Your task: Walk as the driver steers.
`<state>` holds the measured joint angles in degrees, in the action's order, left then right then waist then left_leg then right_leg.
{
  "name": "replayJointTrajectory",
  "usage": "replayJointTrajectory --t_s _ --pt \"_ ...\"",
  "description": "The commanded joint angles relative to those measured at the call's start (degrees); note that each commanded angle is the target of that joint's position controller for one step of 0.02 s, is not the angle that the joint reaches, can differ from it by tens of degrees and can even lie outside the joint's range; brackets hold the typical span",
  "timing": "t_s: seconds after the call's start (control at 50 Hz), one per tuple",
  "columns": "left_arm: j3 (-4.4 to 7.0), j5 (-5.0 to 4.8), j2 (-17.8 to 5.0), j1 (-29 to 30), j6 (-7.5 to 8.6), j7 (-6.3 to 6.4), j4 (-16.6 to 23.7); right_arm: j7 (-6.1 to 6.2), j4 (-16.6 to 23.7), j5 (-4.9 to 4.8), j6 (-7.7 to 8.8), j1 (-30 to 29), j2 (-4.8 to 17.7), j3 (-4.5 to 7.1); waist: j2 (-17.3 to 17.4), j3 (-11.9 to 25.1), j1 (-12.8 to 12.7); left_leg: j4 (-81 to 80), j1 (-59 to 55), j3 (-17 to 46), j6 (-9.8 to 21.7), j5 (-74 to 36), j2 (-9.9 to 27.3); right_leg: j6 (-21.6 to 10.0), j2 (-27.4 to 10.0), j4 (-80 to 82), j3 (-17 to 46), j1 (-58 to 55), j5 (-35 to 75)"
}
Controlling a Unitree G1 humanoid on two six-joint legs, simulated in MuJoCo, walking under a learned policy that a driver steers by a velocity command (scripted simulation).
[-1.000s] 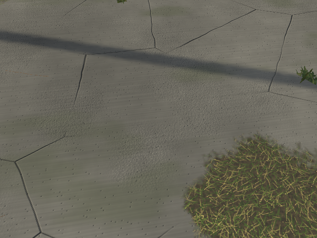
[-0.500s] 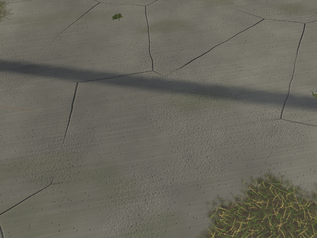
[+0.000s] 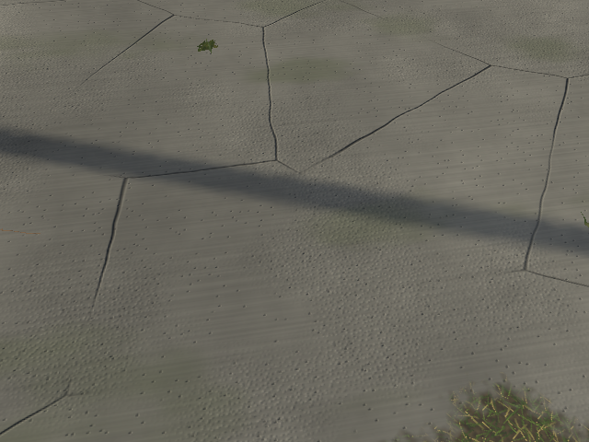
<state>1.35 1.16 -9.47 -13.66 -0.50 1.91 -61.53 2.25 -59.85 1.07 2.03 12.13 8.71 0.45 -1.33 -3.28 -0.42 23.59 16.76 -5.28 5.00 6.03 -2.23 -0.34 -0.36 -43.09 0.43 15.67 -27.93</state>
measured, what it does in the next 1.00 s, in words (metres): steps on the spot: right foot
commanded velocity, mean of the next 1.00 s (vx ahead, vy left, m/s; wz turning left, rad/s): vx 0.01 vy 0.00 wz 0.00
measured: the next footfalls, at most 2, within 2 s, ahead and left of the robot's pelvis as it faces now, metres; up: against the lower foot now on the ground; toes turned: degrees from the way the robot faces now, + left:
right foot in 0.10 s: +0.04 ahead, -0.13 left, +0.00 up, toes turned +0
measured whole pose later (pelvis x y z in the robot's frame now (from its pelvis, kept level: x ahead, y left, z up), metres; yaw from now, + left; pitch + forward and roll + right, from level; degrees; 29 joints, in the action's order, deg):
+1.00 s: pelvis +0.05 -0.04 +0.01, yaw +1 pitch -1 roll +0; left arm -0.8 0.5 -6.8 -19.9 1.3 2.7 -65.6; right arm 2.3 -67.3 0.4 0.4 17.0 7.2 0.0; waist -0.1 -1.2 0.4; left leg 22.3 11.6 -2.5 0.9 9.4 -0.1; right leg -2.0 1.5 -21.5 -1.2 4.4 -16.0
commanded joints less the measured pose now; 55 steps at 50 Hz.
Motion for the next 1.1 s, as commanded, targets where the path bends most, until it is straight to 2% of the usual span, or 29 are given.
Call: replayJointTrajectory --t_s 0.02,0.06,0.1,0.12,0.14,0.18,0.26,0.38,0.62,1.1 --pt "0.03 -0.32 -1.6 -9.8 -1.35 0.55 -2.5 0.00 1.3 -0.26 0.13 0.8 7.0 1.03 6.8 5.8 -1.8 -10.9 -0.6 13.4 5.2 0.9 13.5 0.5 -0.2 6.5 -1.1 -6.2 5.5" --pt "-0.28 0.01 -1.3 -9.8 -1.37 0.50 -3.1 -0.17 1.2 -0.89 -0.72 -0.6 7.5 1.29 6.4 3.9 -2.4 -12.1 3.6 13.3 2.8 15.8 12.1 -0.1 -0.3 14.2 -2.0 -10.1 12.9" --pt "-0.42 0.85 -3.2 -8.6 -0.80 0.40 -2.4 -0.34 0.5 -1.08 -1.58 1.0 7.3 1.62 4.5 -0.1 -1.4 -13.0 6.7 13.6 -1.4 24.1 10.5 -1.1 -3.6 21.4 2.1 -10.0 14.1" --pt "-0.37 0.39 -4.4 -7.4 -0.38 0.34 -2.2 -0.46 0.5 -1.41 -2.10 2.1 6.6 1.78 1.0 -3.1 0.4 -12.9 4.3 11.7 -2.4 20.9 8.1 -1.7 -4.3 22.8 4.1 -2.9 8.7" --pt "-0.60 -0.06 -3.6 -6.8 0.12 0.27 -2.4 -0.57 0.1 -1.19 -2.27 2.5 5.9 1.64 -1.7 -3.8 0.7 -10.3 -1.0 10.4 -2.5 15.5 7.3 -1.7 -4.7 25.1 5.0 2.0 6.1" --pt "-0.84 -0.47 -3.0 -5.7 1.16 0.39 -2.4 -0.71 -1.0 -0.68 -2.06 4.8 4.7 1.41 -3.4 -1.8 2.1 -6.5 -7.9 9.5 -2.2 7.6 6.9 -1.4 -5.4 28.0 5.9 4.2 6.8" --pt "-0.92 -0.60 -3.0 -6.6 1.78 0.61 -2.4 -0.77 -2.3 -0.54 -1.44 5.4 4.6 1.16 -0.3 -0.6 1.8 -6.0 -8.3 9.4 -2.1 4.4 7.2 -1.8 -5.3 27.9 5.5 1.1 10.7" --pt "-1.05 -0.58 -2.7 -8.7 1.69 0.57 -2.9 -0.50 -3.8 -0.64 -1.36 6.1 4.0 0.64 1.0 -0.9 1.0 -6.0 -7.3 9.2 -2.6 3.2 7.2 -2.4 -5.1 27.4 5.0 -0.8 12.7" --pt "-1.41 -0.67 -1.8 -9.9 1.79 0.68 -3.4 -0.10 -5.9 -0.64 -1.35 8.3 3.2 0.17 1.0 -1.3 0.9 -5.0 -7.3 9.1 -2.8 -0.2 7.5 -2.7 -5.0 26.9 4.4 -2.8 16.6" --pt "-1.74 -0.66 -1.0 -11.6 2.00 0.93 -4.1 0.26 -7.5 -0.70 -1.55 9.1 2.2 0.02 1.0 -1.7 0.9 -3.7 -8.4 8.7 -3.0 -3.4 7.8 -2.9 -5.0 26.5 4.1 -4.8 21.1"
Over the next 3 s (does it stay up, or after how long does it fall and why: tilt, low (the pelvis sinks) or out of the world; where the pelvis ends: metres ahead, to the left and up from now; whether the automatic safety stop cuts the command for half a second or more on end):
stays up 0.51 -0.01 0.00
